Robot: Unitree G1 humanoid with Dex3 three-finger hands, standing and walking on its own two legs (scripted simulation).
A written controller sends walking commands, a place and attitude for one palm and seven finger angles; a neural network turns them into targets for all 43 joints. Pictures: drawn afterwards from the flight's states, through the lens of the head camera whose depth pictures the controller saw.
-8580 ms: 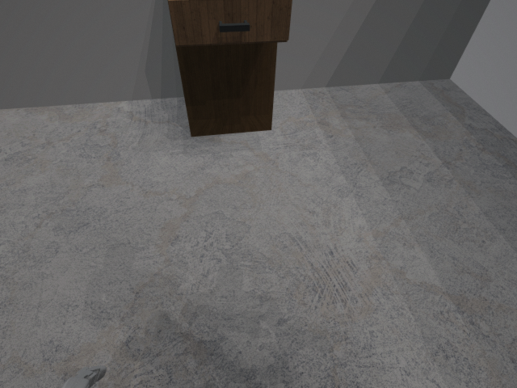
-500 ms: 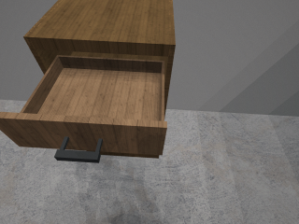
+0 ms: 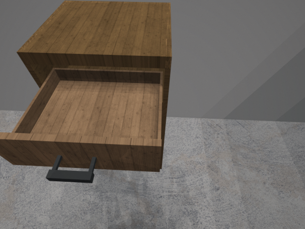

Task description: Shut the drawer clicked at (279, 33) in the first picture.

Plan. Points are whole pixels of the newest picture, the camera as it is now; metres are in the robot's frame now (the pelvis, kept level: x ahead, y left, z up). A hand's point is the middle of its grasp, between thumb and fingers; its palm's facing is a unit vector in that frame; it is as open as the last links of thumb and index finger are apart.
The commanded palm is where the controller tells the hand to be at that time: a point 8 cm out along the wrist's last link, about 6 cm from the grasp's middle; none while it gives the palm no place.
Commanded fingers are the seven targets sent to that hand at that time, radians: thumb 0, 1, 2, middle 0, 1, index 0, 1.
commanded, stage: come to a stop and stand still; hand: left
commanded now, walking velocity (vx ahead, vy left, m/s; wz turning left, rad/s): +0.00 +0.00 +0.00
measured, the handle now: (73, 168) +0.26 +0.23 +0.00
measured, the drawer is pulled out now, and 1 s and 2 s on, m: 0.30 0.30 0.30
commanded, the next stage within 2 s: look again from close up in 0.70 s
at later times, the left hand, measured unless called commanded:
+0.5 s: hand out of the picture -0.05 +0.14 -0.17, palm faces +0.03 -0.99 -0.16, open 7.3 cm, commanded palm none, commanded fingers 0.00 0.90 0.90 -0.20 -0.30 -0.20 -0.30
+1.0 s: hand out of the picture -0.07 +0.15 -0.18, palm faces +0.01 -0.98 -0.19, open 7.3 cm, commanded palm none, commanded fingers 0.00 0.90 0.90 -0.20 -0.30 -0.20 -0.30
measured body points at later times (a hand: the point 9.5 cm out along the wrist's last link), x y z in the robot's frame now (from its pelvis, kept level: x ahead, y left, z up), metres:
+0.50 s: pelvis -0.03 -0.02 +0.00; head -0.01 -0.02 +0.45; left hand -0.05 +0.19 -0.16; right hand -0.06 -0.22 -0.16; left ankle -0.09 +0.10 -0.74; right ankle -0.01 -0.11 -0.74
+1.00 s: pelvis -0.06 -0.01 +0.00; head -0.07 -0.02 +0.45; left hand -0.07 +0.21 -0.16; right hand -0.07 -0.21 -0.17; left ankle -0.09 +0.10 -0.74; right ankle -0.01 -0.11 -0.74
